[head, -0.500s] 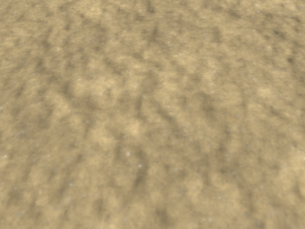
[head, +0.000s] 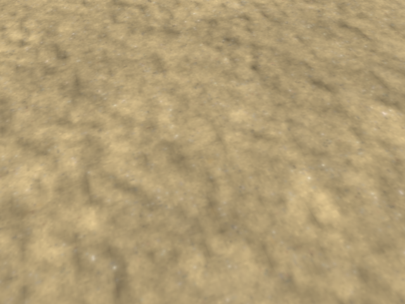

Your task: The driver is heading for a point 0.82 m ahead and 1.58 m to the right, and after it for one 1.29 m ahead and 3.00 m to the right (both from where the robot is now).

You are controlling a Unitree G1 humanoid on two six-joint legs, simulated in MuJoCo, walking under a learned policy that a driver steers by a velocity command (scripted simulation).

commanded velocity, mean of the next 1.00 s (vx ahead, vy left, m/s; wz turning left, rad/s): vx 0.28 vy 0.00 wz -0.59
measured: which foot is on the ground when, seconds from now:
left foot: up 0.00-0.46, down 0.48-0.94, up 0.96-1.00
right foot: down 0.00-0.48, up 0.50-0.94, down 0.96-1.00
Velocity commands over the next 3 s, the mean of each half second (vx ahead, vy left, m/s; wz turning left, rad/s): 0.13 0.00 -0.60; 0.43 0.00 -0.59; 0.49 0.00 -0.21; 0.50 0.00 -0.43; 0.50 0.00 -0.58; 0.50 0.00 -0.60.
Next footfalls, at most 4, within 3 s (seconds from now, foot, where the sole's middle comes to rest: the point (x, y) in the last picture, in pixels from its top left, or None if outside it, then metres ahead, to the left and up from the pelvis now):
0.48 left None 0.11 0.09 -0.76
0.96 right None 0.31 -0.24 -0.76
1.52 left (316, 247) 0.66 -0.32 -0.76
2.04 right None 0.72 -0.66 -0.76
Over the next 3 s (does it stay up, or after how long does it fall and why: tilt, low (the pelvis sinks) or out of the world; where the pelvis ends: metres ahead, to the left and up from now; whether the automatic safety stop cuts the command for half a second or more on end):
stays up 0.90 -0.96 0.01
